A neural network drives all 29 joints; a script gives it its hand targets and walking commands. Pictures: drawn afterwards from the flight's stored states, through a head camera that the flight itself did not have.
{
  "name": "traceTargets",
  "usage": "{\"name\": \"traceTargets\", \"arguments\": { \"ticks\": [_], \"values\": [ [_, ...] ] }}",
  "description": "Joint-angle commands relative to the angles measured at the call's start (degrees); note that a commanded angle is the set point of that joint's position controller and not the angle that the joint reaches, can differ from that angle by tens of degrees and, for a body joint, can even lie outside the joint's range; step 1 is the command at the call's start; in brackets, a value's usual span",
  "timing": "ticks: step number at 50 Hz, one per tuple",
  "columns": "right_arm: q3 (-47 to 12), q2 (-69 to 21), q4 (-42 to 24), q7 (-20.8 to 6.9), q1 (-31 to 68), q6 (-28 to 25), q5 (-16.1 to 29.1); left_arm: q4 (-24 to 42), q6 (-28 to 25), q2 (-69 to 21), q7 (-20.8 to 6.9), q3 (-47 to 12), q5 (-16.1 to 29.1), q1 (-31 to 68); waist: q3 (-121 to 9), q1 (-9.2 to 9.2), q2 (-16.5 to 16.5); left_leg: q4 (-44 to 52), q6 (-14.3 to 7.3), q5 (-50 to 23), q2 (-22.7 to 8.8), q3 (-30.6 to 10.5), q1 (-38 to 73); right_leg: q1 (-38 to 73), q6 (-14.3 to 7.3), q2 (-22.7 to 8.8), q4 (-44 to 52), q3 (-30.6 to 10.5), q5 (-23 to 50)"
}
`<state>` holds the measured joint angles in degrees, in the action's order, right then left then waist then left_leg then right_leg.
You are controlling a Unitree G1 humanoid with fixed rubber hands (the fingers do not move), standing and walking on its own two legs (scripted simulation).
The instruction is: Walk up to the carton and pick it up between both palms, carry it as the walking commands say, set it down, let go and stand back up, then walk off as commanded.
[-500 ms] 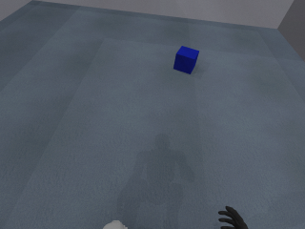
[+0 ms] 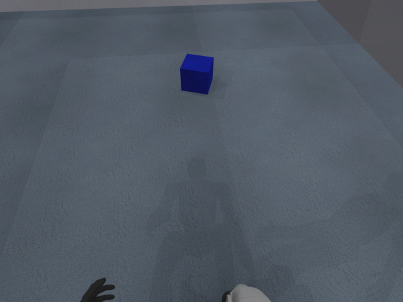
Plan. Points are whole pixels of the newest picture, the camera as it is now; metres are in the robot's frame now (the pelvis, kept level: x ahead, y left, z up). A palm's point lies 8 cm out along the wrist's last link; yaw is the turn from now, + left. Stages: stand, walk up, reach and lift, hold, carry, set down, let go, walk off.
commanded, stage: walk up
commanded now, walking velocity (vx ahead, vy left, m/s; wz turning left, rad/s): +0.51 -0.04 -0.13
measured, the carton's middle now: (197, 74) +1.68 -0.13 -0.66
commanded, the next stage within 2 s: none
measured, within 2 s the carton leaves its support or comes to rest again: neither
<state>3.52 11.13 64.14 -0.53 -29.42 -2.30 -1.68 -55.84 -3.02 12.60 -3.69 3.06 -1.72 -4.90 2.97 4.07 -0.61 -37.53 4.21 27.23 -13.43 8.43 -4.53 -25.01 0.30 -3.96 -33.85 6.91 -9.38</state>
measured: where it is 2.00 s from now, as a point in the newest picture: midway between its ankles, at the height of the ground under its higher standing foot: (205, 156)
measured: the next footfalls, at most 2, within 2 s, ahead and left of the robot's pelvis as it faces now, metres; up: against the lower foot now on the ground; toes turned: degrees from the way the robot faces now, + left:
left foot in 0.48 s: +0.43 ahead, +0.15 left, +0.00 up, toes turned +10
right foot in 1.00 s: +0.62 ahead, -0.19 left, +0.00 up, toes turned -9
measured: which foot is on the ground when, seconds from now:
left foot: up 0.00-0.46, down 0.48-1.00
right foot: down 0.00-0.48, up 0.50-0.98, down 1.00-1.00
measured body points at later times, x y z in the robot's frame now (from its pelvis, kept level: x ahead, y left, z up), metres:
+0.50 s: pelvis +0.28 +0.03 -0.01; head +0.30 +0.05 +0.44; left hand +0.16 +0.25 -0.16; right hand +0.42 -0.20 -0.13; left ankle +0.40 +0.14 -0.72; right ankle +0.09 -0.12 -0.70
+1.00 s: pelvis +0.50 -0.04 +0.01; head +0.52 -0.04 +0.46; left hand +0.63 +0.19 -0.12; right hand +0.37 -0.26 -0.13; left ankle +0.40 +0.14 -0.72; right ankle +0.58 -0.18 -0.72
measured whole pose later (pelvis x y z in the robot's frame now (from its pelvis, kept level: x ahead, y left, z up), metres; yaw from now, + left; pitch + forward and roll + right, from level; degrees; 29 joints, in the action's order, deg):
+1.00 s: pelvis +0.50 -0.04 +0.01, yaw +0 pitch +1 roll +1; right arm 3.1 9.7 65.4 -0.1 -29.6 -3.3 -1.6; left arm -56.0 -2.0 11.5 -3.4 2.5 -0.9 -5.8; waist 1.4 4.8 0.5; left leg -24.5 4.7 20.6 -9.5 8.2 -3.0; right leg -21.4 2.6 -6.4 -28.1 7.1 -8.6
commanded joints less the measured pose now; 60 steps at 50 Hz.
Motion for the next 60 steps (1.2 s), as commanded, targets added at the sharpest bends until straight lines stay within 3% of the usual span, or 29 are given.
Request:
{"name": "traceTargets", "arguments": {
  "ticks": [1,2,4,6,11,13,18,20,21,23,24,25,26,29,32,38,40,44,45,46,48,49,50,51,52,54,57,59,60],
  "values": [
    [0.52,5.44,-8.77,0.14,6.17,-2.53,-0.30,-4.16,-0.84,16.78,3.27,3.51,0.23,-24.33,-12.72,-11.62,18.67,-39.32,-5.36,4.05,6.93,-6.52,-37.86,37.08,-8.62,-21.35,22.53,-36.45,-20.74],
    [0.46,4.05,-7.99,0.10,8.62,-2.95,0.06,-3.52,-0.87,11.83,3.22,1.80,0.33,-18.99,-4.56,-8.55,10.05,-38.94,-6.22,-3.46,4.32,-8.25,-36.77,29.44,-6.65,-19.07,22.10,-29.42,-15.44],
    [0.92,4.85,-6.05,-1.18,6.25,-1.36,0.71,-0.89,-1.91,7.71,2.97,0.70,0.89,-9.09,0.60,-3.95,5.90,-33.85,-4.96,-11.70,3.07,-7.70,-29.93,17.07,-4.72,-15.63,23.54,-18.84,-5.76],
    [1.03,4.24,-6.84,-1.54,7.23,-0.12,0.17,-2.28,-2.50,4.70,2.97,-0.14,0.68,-10.12,-0.11,-2.80,6.33,-30.28,-3.85,-14.31,2.43,-8.43,-27.34,17.48,-4.98,-13.19,23.83,-13.52,-3.87],
    [1.48,3.21,-9.24,-1.64,15.92,1.86,0.25,-4.70,-3.22,4.56,4.35,-0.60,1.30,-18.35,3.15,-4.51,1.44,-21.28,-0.53,-18.46,2.15,-7.67,-35.01,21.17,-8.79,-17.66,24.34,-12.92,14.24],
    [1.25,4.42,-9.90,-2.14,18.67,2.03,0.46,-5.46,-3.51,4.87,4.22,-0.21,0.92,-20.13,2.03,-4.93,6.79,-18.74,-1.41,-23.21,4.45,-5.98,-35.71,25.10,-5.71,-14.51,23.92,-10.23,18.67],
    [-0.53,3.11,-13.08,-2.92,29.35,1.00,1.55,-5.98,-2.84,3.85,3.67,-0.19,0.95,-18.02,3.69,-5.15,12.19,1.10,-3.57,-25.23,6.94,-2.00,-23.23,17.89,-4.78,-8.31,25.14,-1.14,1.89],
    [0.02,4.33,-12.47,-2.22,29.82,0.27,1.45,-7.97,-2.58,6.06,3.81,0.55,0.83,-22.34,3.61,-5.59,10.57,2.36,-3.62,-21.71,9.26,2.28,-19.45,18.96,-5.99,-8.85,22.34,-1.73,7.66],
    [0.30,5.59,-11.08,-2.01,25.20,-0.07,1.05,-7.86,-2.65,5.23,4.06,0.52,0.75,-21.37,3.36,-3.78,8.55,4.34,-4.24,-21.19,7.56,-1.15,-15.71,18.28,-5.50,-8.86,16.85,-1.24,12.70],
    [1.98,8.12,-4.29,-0.57,8.57,-1.56,0.23,-8.93,-2.27,3.98,3.96,0.23,0.53,-22.28,-8.70,2.61,0.32,5.39,-5.87,-16.55,10.79,3.31,5.16,13.60,-5.04,-4.76,-4.91,0.90,18.46],
    [3.88,15.52,-3.12,0.11,0.26,-2.22,-0.60,-8.55,-2.33,2.01,3.75,-0.48,0.61,-23.35,-17.26,5.56,-10.97,9.63,-7.52,-11.65,-4.47,-15.95,18.05,1.18,-2.80,-0.44,-22.84,0.40,-3.09],
    [4.46,19.83,-2.30,1.24,-5.49,-2.15,-0.34,-6.16,-2.08,0.50,4.37,-0.05,1.41,-27.57,-22.64,4.48,-19.39,22.01,-13.26,-18.63,-21.43,-44.72,25.53,-11.26,-1.53,4.96,-39.12,-3.31,-23.08],
    [3.33,19.32,-1.51,1.58,-2.18,-1.81,0.59,-6.65,-1.85,3.01,4.24,0.67,0.60,-23.32,-18.74,1.74,-11.14,24.17,-11.47,-25.69,-19.68,-45.45,17.15,-10.30,-1.45,0.99,-44.51,-9.74,-19.90],
    [0.00,5.10,-3.82,1.14,10.42,-2.29,0.21,-5.85,-0.24,-0.73,3.61,0.13,1.03,-21.47,-1.93,-4.23,-0.62,22.69,-8.14,-26.04,-7.39,-18.52,-5.84,-6.75,-0.24,-4.11,-39.04,-9.79,-5.77],
    [-0.25,5.01,-3.78,0.89,10.15,-2.72,0.33,-4.85,2.37,-2.40,2.33,-0.13,0.19,-18.81,0.64,-5.03,-9.75,26.88,-7.56,-16.03,-3.93,-9.10,-10.77,-4.52,1.35,-4.55,-32.01,-6.30,-0.83],
    [0.57,6.12,-3.79,1.05,3.00,-2.95,0.53,0.35,3.52,-0.73,0.60,0.61,0.23,-7.86,2.67,-3.10,-4.91,31.42,-8.45,-9.81,-6.14,-10.34,-8.42,-8.37,2.99,-5.06,-17.71,-5.60,7.69],
    [0.67,6.99,-3.33,0.82,3.06,-2.85,0.73,1.21,3.02,-0.10,-0.04,0.04,0.97,-3.59,5.61,-3.04,-8.27,32.40,-7.61,-10.61,-4.46,-5.71,-10.90,-4.26,3.19,-3.85,-8.10,-2.04,8.35],
    [1.37,7.99,-2.90,1.57,2.82,-2.46,0.26,2.31,2.41,-0.02,-0.50,0.43,1.00,0.69,5.47,-1.92,-8.25,32.07,-8.12,-8.93,-7.03,-8.09,-7.33,-1.56,3.35,-3.76,0.44,-2.41,6.56],
    [2.07,9.45,-3.39,1.41,3.11,-2.19,0.27,2.02,2.22,0.45,-0.52,0.20,1.24,-0.39,4.69,-2.04,-12.29,30.54,-8.24,-10.41,-6.77,-6.62,-5.43,-0.61,3.63,-3.94,2.09,-2.84,5.51],
    [1.59,7.51,-2.05,1.28,2.32,-2.28,0.05,2.14,1.66,1.17,-0.28,0.17,1.15,0.21,4.38,-1.98,-9.45,29.03,-7.58,-13.57,-6.72,-7.21,-5.49,0.52,2.83,-3.05,2.44,-2.04,4.92],
    [1.39,8.59,-1.61,0.79,3.65,-1.97,-0.05,1.49,0.29,3.35,0.65,0.58,1.09,-3.11,0.97,-4.10,-9.25,21.22,-7.41,-7.08,-3.22,-3.90,-7.18,9.89,2.63,-2.05,6.28,1.57,0.87],
    [0.75,7.05,-1.36,0.42,3.10,-1.53,0.02,-0.96,-0.68,5.13,1.32,1.03,0.73,-9.53,-2.91,-7.20,-3.66,10.20,-6.93,-7.30,1.30,0.69,-11.60,20.98,2.05,-0.90,6.82,2.98,-1.25],
    [0.40,4.99,-1.94,0.12,2.64,-1.51,0.12,-4.84,-1.27,9.72,2.64,2.38,-0.33,-20.09,-9.76,-10.45,10.84,-8.99,-5.85,-3.81,4.60,0.81,-22.41,36.46,-0.78,-6.76,10.69,-6.65,-11.67],
    [0.22,3.17,-4.64,0.09,4.87,-1.70,-0.60,-6.93,-1.93,14.24,3.23,3.44,-1.21,-26.72,-9.77,-11.57,20.60,-26.29,-5.06,4.09,9.76,-0.43,-34.11,39.34,-2.25,-18.04,16.15,-24.28,-13.25],
    [0.00,2.16,-6.40,0.52,5.49,-2.56,-0.45,-6.77,-1.10,15.25,4.00,3.71,0.27,-29.08,-14.42,-13.39,23.62,-34.70,-5.15,4.81,9.15,-4.47,-38.33,41.15,-8.25,-22.38,22.08,-35.50,-14.03],
    [0.60,4.63,-6.40,-0.15,10.66,-2.60,-0.16,-4.75,-1.63,8.99,3.86,0.92,0.32,-17.60,-5.04,-7.07,7.89,-37.38,-5.72,-6.27,5.27,-7.52,-37.52,29.13,-6.46,-17.43,21.99,-26.72,-11.79],
    [0.49,2.90,-6.38,-1.26,9.59,-0.05,-0.22,-2.79,-2.21,3.16,3.75,0.23,0.57,-10.10,2.36,-3.35,8.92,-27.05,-4.01,-14.48,3.56,-6.60,-29.06,16.15,-5.26,-12.54,25.25,-13.50,-5.66],
    [1.21,1.95,-9.15,-1.42,12.99,0.79,-0.46,-5.28,-2.88,1.97,3.98,-0.51,1.08,-16.99,3.92,-4.25,3.75,-25.47,-2.73,-15.28,2.98,-6.53,-30.01,15.94,-7.32,-13.88,26.50,-13.30,-1.56],
    [0.77,2.90,-9.16,-1.77,14.77,1.33,-0.16,-5.59,-2.55,3.06,4.26,-0.75,1.03,-16.00,5.81,-2.88,7.36,-22.65,-2.58,-17.31,3.48,-6.07,-30.14,14.84,-6.71,-12.85,26.98,-11.61,-2.37]
  ]
}}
